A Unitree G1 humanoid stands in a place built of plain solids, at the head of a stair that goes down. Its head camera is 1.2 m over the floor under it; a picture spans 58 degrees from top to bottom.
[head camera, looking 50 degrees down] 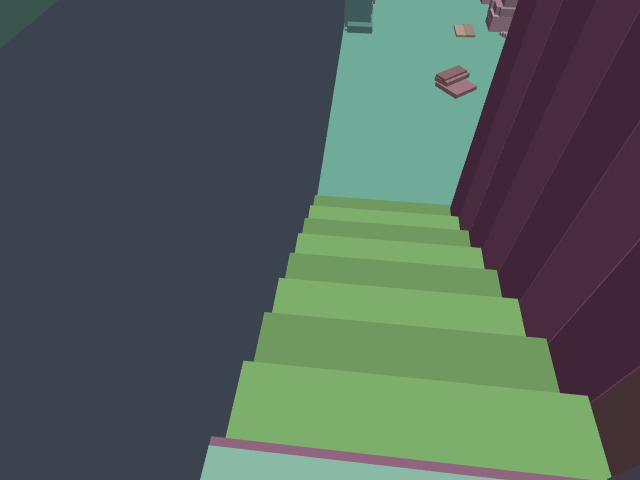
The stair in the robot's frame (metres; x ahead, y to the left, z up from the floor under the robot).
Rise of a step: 0.17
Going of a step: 0.29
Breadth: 1.11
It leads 6 degrees to the right of straight ahead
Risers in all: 9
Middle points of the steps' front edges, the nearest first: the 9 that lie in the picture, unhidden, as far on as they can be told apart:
0.28 -0.27 0.00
0.56 -0.30 -0.16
0.85 -0.33 -0.33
1.13 -0.36 -0.49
1.41 -0.39 -0.66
1.70 -0.42 -0.82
1.98 -0.45 -0.99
2.26 -0.48 -1.15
2.55 -0.51 -1.32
